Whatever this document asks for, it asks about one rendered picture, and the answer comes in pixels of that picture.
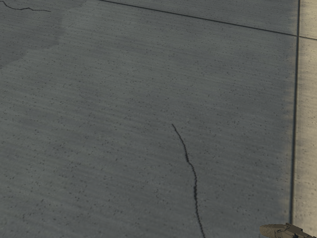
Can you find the robot right hand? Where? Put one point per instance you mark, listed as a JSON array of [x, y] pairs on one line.
[[286, 230]]

